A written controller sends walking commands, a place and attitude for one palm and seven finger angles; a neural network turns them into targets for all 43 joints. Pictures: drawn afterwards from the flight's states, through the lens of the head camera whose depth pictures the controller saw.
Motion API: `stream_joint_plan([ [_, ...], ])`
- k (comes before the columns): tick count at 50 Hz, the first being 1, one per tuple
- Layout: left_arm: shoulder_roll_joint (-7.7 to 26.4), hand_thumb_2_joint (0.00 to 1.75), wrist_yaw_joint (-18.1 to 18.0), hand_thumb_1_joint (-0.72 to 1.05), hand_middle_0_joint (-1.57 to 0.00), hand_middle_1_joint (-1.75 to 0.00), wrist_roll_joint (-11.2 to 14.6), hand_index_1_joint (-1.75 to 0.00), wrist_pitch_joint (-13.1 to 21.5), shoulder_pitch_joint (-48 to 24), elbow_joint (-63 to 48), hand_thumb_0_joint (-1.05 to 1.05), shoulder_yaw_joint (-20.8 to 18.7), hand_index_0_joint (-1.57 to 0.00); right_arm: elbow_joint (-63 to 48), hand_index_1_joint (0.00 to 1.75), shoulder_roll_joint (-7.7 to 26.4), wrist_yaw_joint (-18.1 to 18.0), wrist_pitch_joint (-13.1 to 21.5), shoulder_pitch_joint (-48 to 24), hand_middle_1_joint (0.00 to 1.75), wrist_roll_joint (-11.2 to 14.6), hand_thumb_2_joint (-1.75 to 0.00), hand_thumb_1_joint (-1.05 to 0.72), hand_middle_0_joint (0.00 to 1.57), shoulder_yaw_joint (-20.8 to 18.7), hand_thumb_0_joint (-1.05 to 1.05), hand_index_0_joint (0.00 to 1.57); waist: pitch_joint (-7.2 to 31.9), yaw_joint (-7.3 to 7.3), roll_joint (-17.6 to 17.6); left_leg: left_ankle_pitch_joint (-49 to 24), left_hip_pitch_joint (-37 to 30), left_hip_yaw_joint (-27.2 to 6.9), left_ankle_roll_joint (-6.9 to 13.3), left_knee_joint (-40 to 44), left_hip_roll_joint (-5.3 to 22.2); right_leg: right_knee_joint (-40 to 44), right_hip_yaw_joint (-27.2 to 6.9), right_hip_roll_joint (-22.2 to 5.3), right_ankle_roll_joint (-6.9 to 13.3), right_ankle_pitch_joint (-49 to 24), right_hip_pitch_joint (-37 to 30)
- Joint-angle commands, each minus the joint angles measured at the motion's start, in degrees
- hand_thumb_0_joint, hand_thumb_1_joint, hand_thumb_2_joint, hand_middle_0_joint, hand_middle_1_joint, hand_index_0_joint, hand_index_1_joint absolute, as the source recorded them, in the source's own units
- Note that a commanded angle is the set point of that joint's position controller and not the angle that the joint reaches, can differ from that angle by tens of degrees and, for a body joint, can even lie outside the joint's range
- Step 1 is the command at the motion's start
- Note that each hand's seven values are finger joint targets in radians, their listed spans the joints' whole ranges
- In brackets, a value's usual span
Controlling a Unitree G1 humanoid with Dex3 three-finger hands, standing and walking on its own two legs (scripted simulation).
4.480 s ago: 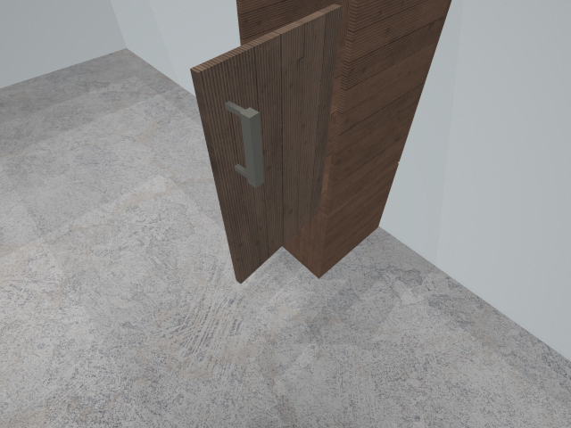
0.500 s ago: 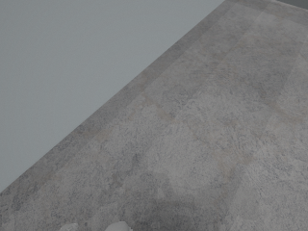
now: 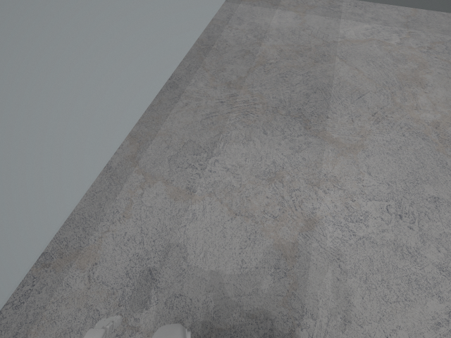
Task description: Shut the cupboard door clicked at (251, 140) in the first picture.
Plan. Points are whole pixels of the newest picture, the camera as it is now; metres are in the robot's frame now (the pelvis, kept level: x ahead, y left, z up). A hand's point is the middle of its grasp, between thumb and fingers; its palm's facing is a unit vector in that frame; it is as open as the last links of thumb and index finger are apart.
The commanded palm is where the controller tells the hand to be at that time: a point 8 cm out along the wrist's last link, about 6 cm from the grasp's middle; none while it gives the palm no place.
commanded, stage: walk around to get in front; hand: left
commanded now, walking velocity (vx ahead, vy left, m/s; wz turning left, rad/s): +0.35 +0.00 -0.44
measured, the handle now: out of the picture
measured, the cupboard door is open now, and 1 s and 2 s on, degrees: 96 96 96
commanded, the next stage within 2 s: walk to a spot facing it in 0.74 s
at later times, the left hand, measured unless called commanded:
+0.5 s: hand (183, 221) +0.39 +0.12 -0.15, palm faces -0.32 -0.93 -0.18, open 7.4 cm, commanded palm none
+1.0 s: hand (203, 184) +0.51 +0.08 -0.17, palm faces -0.28 -0.94 -0.18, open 7.3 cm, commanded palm none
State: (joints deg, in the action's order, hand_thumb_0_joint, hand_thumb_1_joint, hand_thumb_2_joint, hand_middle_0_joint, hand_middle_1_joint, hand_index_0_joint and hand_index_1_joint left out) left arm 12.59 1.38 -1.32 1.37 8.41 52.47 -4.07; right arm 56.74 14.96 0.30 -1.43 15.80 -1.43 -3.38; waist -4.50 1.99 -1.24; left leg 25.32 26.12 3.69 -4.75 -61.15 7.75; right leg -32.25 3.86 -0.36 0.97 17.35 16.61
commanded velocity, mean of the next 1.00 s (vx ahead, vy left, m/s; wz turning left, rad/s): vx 0.29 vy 0.00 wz -0.12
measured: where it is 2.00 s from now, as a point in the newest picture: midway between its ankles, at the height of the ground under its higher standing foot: (271, 246)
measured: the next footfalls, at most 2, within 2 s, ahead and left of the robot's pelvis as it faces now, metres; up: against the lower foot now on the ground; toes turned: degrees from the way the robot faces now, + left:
left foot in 0.16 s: +0.19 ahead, +0.13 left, +0.00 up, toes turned +0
right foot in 0.52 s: +0.29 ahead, -0.17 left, +0.00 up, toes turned -23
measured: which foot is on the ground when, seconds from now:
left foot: up 0.00-0.14, down 0.16-0.52, up 0.54-0.82, down 0.84-1.00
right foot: down 0.00-0.16, up 0.18-0.50, down 0.52-0.86, up 0.88-1.00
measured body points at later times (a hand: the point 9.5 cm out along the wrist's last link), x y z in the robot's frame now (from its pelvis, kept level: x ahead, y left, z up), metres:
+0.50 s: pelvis +0.20 -0.03 +0.01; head +0.25 -0.04 +0.45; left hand +0.40 +0.17 -0.13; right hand +0.08 -0.24 -0.14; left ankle +0.15 +0.13 -0.73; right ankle +0.24 -0.16 -0.71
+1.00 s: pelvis +0.42 -0.10 +0.00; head +0.45 -0.09 +0.45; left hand +0.53 +0.13 -0.16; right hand +0.40 -0.33 -0.14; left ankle +0.49 +0.01 -0.73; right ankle +0.34 -0.19 -0.67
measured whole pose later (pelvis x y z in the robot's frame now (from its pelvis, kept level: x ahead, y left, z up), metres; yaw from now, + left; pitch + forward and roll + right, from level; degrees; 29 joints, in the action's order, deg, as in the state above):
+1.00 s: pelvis +0.42 -0.10 +0.00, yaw -18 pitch +1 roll -1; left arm 11.7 0.7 -1.1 0.7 13.0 62.2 -3.4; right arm 57.7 8.6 -1.5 4.6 12.9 -1.7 -2.2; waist -2.2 1.1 1.2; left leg 13.5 17.8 6.4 0.1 -31.0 4.0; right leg -57.4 4.3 -2.5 -0.9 25.4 22.4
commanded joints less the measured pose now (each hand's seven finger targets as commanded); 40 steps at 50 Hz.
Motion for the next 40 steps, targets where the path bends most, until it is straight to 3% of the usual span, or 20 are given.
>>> stream_joint_plan([
  [1,10.75,0.90,-0.73,0.90,-0.20,-0.30,-0.42,-0.30,1.56,3.41,-1.03,0.00,-2.54,-0.20,-7.70,0.30,1.76,0.46,3.58,-4.66,0.30,0.10,-0.90,-0.90,0.20,-0.56,0.00,0.20,5.30,-1.82,8.75,-4.99,2.63,0.00,-0.02,14.49,-1.30,15.97,-15.72,-13.09,9.99,-8.85,-6.82],
  [4,11.13,0.90,-0.03,0.90,-0.20,-0.30,-0.04,-0.30,1.28,3.27,-0.37,0.00,-2.66,-0.20,-7.12,0.30,1.72,0.44,4.39,-3.39,0.30,0.13,-0.90,-0.90,0.20,-0.33,0.00,0.20,4.83,-1.32,8.44,-10.96,-6.65,3.27,0.33,25.05,-4.96,14.23,-15.39,-10.43,8.35,-3.71,-3.48],
  [6,9.17,0.90,0.14,0.90,-0.20,-0.30,0.05,-0.30,0.95,1.03,-0.73,0.00,-2.32,-0.20,-5.14,0.30,4.14,-0.20,5.14,2.89,0.30,0.12,-0.90,-0.90,0.20,-1.01,0.00,0.20,5.44,2.49,3.29,-13.28,-21.56,2.54,1.06,33.20,-4.02,7.52,-13.40,-7.05,5.54,1.49,5.82],
  [7,5.96,0.90,0.48,0.90,-0.20,-0.30,0.24,-0.30,0.73,0.93,-1.85,0.00,-1.63,-0.20,-3.27,0.30,9.22,-0.94,5.66,10.33,0.30,-0.49,-0.90,-0.90,0.20,-2.21,0.00,0.20,7.90,5.97,-7.74,-2.96,-30.23,-9.92,4.45,38.52,4.63,-6.45,-8.89,-1.18,2.88,5.60,13.54],
  [8,2.38,0.90,0.72,0.90,-0.20,-0.30,0.67,-0.30,0.71,1.04,-3.57,0.00,-0.77,-0.20,-2.15,0.30,14.74,-1.55,5.90,17.44,0.30,-1.68,-0.90,-0.90,0.20,-3.10,0.00,0.20,10.36,8.00,-20.75,5.79,-34.67,-31.63,11.62,47.98,21.23,-27.24,-1.23,4.82,0.01,18.63,23.31],
  [9,4.28,0.90,0.82,0.90,-0.20,-0.30,-0.05,-0.30,1.30,-2.60,-5.00,0.00,-1.10,-0.20,-2.71,0.30,13.67,-1.57,5.46,15.45,0.30,-1.29,-0.90,-0.90,0.20,-2.69,0.00,0.20,6.77,6.97,-12.61,8.66,-29.53,-36.37,15.75,50.46,24.51,-36.13,-6.74,-0.31,1.14,16.17,27.14],
  [11,3.95,0.90,1.50,0.90,-0.20,-0.30,-0.65,-0.30,1.54,-4.50,-3.66,0.00,-1.12,-0.20,-4.42,0.30,8.02,-1.53,5.97,8.58,0.30,-1.03,-0.90,-0.90,0.20,-1.24,0.00,0.20,0.09,3.13,-7.95,-0.51,-20.84,-25.32,13.11,50.27,19.58,-42.12,-6.56,-4.94,0.28,5.20,28.77],
  [13,1.72,0.90,2.29,0.90,-0.20,-0.30,-0.82,-0.30,0.43,-2.39,-2.12,0.00,-0.64,-0.20,-3.83,0.30,5.00,-1.81,6.72,6.50,0.30,-0.79,-0.90,-0.90,0.20,-0.40,0.00,0.20,1.33,0.58,-7.49,-16.22,-21.22,-11.02,9.74,48.83,14.19,-37.44,-4.61,-5.80,-1.01,-0.11,25.36],
  [15,0.50,0.90,2.48,0.90,-0.20,-0.30,-0.54,-0.30,-0.35,-1.97,-2.12,0.00,-0.08,-0.20,-2.84,0.30,4.96,-1.79,6.78,7.15,0.30,-0.61,-0.90,-0.90,0.20,-0.42,0.00,0.20,4.71,0.17,-9.36,-24.24,-22.61,-2.19,9.31,47.27,11.91,-28.37,-2.39,-5.71,-1.44,-0.80,20.78],
  [21,0.31,0.90,2.31,0.90,-0.20,-0.30,-0.65,-0.30,-0.19,-7.28,-3.21,0.00,0.18,-0.20,-0.51,0.30,5.08,-0.87,5.35,9.45,0.30,-1.02,-0.90,-0.90,0.20,-1.08,0.00,0.20,2.11,1.47,-6.91,-19.82,-19.48,3.85,8.97,47.11,11.46,-7.27,4.07,-2.58,-0.65,-2.71,9.53],
  [23,1.56,0.90,2.17,0.90,-0.20,-0.30,-0.71,-0.30,0.03,-4.66,-2.12,0.00,-0.17,-0.20,-0.18,0.30,5.36,-0.80,4.85,8.74,0.30,-0.93,-0.90,-0.90,0.20,-0.87,0.00,0.20,2.84,-0.58,-6.16,-22.67,-18.24,5.80,7.88,42.18,10.78,-2.05,5.81,-1.08,0.20,-3.88,1.50],
  [24,2.97,0.90,1.89,0.90,-0.20,-0.30,-0.74,-0.30,0.36,1.30,-0.05,0.00,-0.70,-0.20,-0.02,0.30,5.21,-0.76,4.70,7.84,0.30,-0.69,-0.90,-0.90,0.20,-0.70,0.00,0.20,5.48,-3.84,-3.63,-28.09,-15.50,7.74,6.56,33.72,8.68,1.15,6.15,0.65,1.38,-4.51,-8.16],
  [25,7.07,0.90,1.22,0.90,-0.20,-0.30,-0.86,-0.30,1.01,10.83,3.00,0.00,-1.83,-0.20,-0.64,0.30,3.94,-0.35,4.89,5.95,0.30,0.11,-0.90,-0.90,0.20,-0.24,0.00,0.20,9.41,-8.60,3.46,-27.21,-4.37,11.37,4.35,19.81,5.61,3.51,-1.93,-4.87,4.70,-0.04,-24.51],
  [26,14.32,0.90,-0.01,0.90,-0.20,-0.30,-0.74,-0.30,1.49,21.44,5.69,0.00,-3.90,-0.20,-3.66,0.30,-0.14,0.14,5.09,2.98,0.30,1.02,-0.90,-0.90,0.20,0.70,0.00,0.20,13.78,-12.75,19.68,1.60,12.75,12.65,1.73,-0.39,-3.41,12.47,-28.34,-21.70,11.86,1.83,-35.83],
  [27,15.99,0.90,-0.58,0.90,-0.20,-0.30,0.87,-0.30,1.06,20.64,6.16,0.00,-3.95,-0.20,-5.11,0.30,1.44,-0.03,4.91,-1.69,0.30,0.74,-0.90,-0.90,0.20,-0.02,0.00,0.20,10.06,-12.30,14.64,10.28,18.39,2.39,2.24,-9.83,-2.10,18.47,-34.15,-26.04,15.05,1.74,-30.76],
  [28,13.35,0.90,-1.08,0.90,-0.20,-0.30,0.77,-0.30,1.02,14.66,4.79,0.00,-2.95,-0.20,-4.39,0.30,1.62,-0.19,4.87,-2.38,0.30,0.73,-0.90,-0.90,0.20,-0.49,0.00,0.20,6.35,-9.02,13.09,4.19,18.61,-1.02,2.37,-11.97,0.95,19.37,-30.40,-23.96,13.98,7.79,-22.98],
  [30,7.04,0.90,-1.52,0.90,-0.20,-0.30,0.55,-0.30,1.39,6.51,2.79,0.00,-1.14,-0.20,-2.00,0.30,1.37,-0.28,4.05,-0.57,0.30,-0.16,-0.90,-0.90,0.20,-0.58,0.00,0.20,2.82,-3.87,12.22,-2.79,11.84,-2.49,1.65,-5.11,3.78,20.81,-18.38,-19.26,10.42,1.59,-10.40],
  [32,5.55,0.90,-1.53,0.90,-0.20,-0.30,-0.03,-0.30,2.17,4.13,2.73,0.00,-0.90,-0.20,0.14,0.30,-1.15,0.09,3.34,2.61,0.30,-0.39,-0.90,-0.90,0.20,-0.26,0.00,0.20,3.10,-1.13,9.08,-4.52,4.61,-0.28,1.28,3.77,2.74,20.68,-11.42,-16.18,9.89,-5.62,-5.06],
  [37,6.56,0.90,-0.88,0.90,-0.20,-0.30,0.12,-0.30,3.06,6.59,5.70,0.00,-1.37,-0.20,-0.89,0.30,-2.99,1.01,4.31,-0.15,0.30,-0.32,-0.90,-0.90,0.20,0.03,0.00,0.20,2.92,-1.53,5.43,-12.19,-2.29,3.59,1.22,24.47,-1.50,18.20,-8.38,-13.14,8.83,-8.24,-7.18],
  [40,6.35,0.90,-0.70,0.90,-0.20,-0.30,0.66,-0.30,2.61,6.78,6.51,0.00,-1.20,-0.20,0.25,0.30,-0.11,0.60,5.30,2.54,0.30,-0.39,-0.90,-0.90,0.20,-0.40,0.00,0.20,3.71,0.65,3.36,-17.08,-14.50,5.16,2.17,33.22,-3.28,10.91,-6.38,-9.94,5.88,-9.31,-3.88],
])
